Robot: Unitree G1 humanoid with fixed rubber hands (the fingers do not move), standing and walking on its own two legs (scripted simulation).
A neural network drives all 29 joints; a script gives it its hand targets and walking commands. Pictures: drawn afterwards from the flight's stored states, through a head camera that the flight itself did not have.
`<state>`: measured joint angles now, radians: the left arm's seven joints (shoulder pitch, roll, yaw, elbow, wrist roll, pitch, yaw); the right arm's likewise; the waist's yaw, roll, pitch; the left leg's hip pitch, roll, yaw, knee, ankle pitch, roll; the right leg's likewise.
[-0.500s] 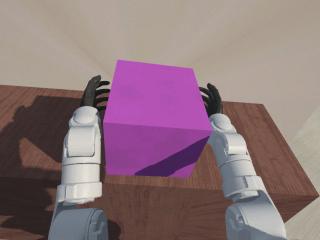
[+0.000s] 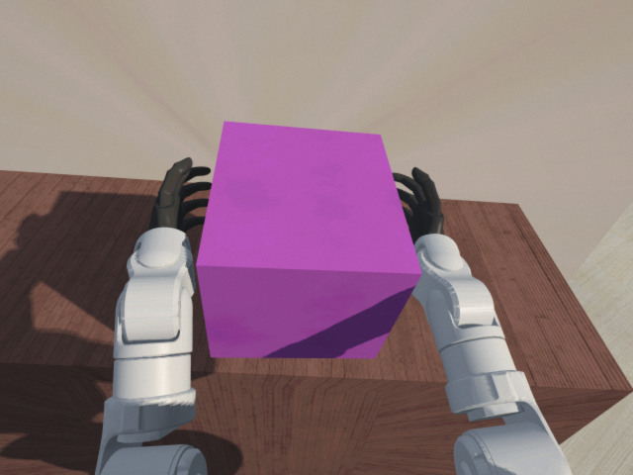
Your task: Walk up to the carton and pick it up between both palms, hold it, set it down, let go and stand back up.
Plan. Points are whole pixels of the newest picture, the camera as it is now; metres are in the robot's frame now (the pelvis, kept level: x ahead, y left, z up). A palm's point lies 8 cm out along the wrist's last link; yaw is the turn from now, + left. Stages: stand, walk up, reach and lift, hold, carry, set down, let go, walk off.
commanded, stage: hold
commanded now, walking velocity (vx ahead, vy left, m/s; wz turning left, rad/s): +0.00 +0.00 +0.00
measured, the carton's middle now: (299, 240) +0.37 +0.00 +0.14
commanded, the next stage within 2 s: set down in 0.38 s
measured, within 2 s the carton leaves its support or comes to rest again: neither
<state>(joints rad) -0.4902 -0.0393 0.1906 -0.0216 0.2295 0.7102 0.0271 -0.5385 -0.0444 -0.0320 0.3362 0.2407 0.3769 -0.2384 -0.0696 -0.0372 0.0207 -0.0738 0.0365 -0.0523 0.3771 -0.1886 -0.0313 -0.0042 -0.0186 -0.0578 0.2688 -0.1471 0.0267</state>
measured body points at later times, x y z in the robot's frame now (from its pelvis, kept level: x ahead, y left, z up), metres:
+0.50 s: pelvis -0.02 +0.00 +0.00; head -0.06 +0.02 +0.45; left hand +0.36 +0.15 +0.19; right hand +0.36 -0.15 +0.17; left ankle +0.02 +0.13 -0.75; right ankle +0.01 -0.14 -0.75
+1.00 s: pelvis +0.01 -0.02 +0.00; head +0.00 +0.00 +0.45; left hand +0.37 +0.13 +0.14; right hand +0.38 -0.17 +0.11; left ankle +0.02 +0.13 -0.75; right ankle +0.01 -0.14 -0.75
